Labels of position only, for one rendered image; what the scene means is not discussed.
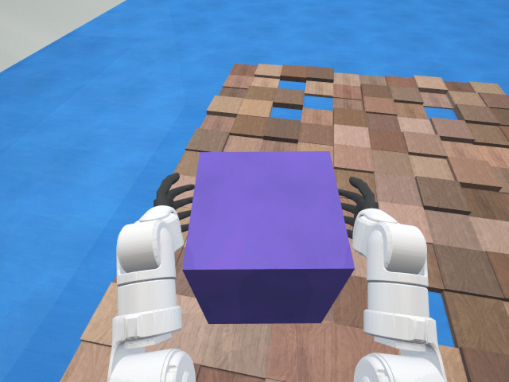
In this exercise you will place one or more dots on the left robot hand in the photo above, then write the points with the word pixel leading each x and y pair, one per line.
pixel 166 196

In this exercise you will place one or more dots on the robot right forearm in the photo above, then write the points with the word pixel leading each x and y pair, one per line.
pixel 397 298

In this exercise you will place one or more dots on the left robot upper arm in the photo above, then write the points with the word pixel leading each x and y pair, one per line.
pixel 169 365

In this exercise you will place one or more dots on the robot left forearm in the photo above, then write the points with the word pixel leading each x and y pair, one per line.
pixel 147 303

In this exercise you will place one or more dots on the carton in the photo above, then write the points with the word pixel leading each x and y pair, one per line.
pixel 267 241

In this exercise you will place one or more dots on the right robot upper arm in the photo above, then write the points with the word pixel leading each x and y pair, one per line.
pixel 381 367

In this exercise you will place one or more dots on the right robot hand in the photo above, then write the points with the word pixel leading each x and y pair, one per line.
pixel 366 201

